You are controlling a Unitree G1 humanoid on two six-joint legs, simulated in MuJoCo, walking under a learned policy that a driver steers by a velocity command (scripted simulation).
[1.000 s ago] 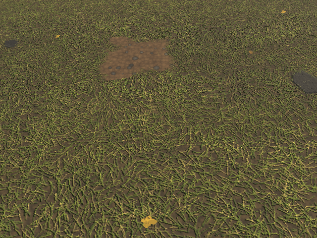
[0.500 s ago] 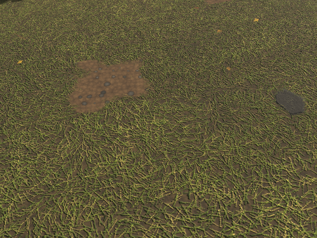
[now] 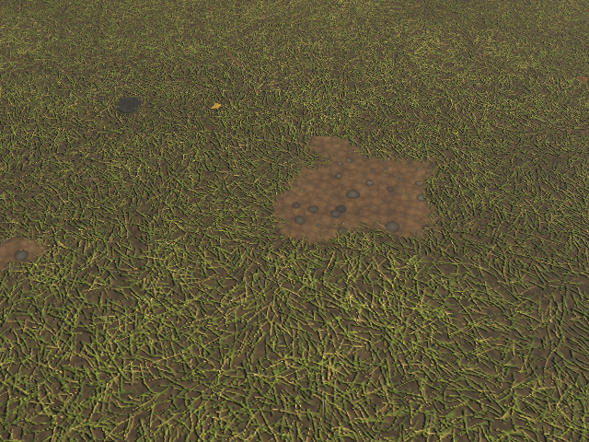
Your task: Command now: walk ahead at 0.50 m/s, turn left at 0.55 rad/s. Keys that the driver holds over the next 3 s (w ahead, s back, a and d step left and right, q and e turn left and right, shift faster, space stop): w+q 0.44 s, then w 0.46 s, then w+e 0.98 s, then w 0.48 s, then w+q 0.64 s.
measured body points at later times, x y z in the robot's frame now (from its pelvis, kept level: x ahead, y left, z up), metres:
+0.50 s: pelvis +0.24 +0.05 +0.01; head +0.23 +0.08 +0.45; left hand +0.33 +0.35 -0.11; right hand +0.33 -0.22 -0.11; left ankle +0.18 +0.09 -0.74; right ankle +0.37 -0.09 -0.67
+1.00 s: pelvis +0.59 +0.04 -0.20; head +0.63 +0.04 +0.25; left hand +0.60 +0.32 -0.32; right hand +0.67 -0.22 -0.34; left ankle +0.38 +0.11 -0.64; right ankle +0.67 -0.03 -0.93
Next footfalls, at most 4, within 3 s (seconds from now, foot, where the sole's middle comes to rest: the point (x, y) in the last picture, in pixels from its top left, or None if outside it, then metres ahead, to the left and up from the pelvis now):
0.12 left None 0.22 0.10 -0.78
0.90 right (325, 377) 0.71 -0.01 -0.96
1.32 left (246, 327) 0.85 0.22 -0.96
1.78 right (315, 281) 1.02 0.02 -0.96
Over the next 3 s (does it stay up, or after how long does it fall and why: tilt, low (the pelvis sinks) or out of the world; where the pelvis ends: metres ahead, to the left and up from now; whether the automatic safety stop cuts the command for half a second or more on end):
stays up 1.61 -0.02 -0.38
